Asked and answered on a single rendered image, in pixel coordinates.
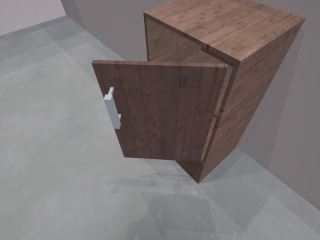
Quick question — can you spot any cupboard door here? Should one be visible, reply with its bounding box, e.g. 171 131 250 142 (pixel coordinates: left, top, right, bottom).
91 60 228 162

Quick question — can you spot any handle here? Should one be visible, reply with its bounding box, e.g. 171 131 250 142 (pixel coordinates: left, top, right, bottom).
103 87 121 129

